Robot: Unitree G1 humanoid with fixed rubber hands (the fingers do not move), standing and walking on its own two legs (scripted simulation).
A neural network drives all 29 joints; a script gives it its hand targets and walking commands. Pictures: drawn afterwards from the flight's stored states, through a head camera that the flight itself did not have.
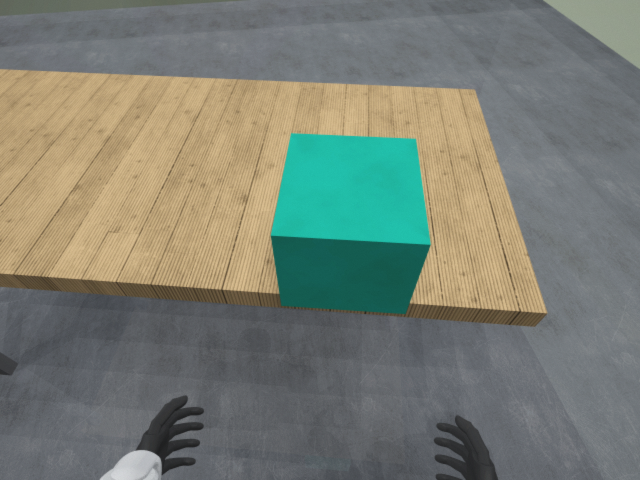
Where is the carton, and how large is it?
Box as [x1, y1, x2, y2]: [271, 133, 430, 313]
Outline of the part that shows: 291,133 271,232 271,240 281,305 405,313 430,245 415,139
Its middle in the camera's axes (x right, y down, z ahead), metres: +0.05 -0.03 +0.63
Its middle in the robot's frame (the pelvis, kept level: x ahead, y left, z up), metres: +0.49 -0.01 +0.00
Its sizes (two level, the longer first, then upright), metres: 0.222 0.205 0.182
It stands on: a table, 0.69 m high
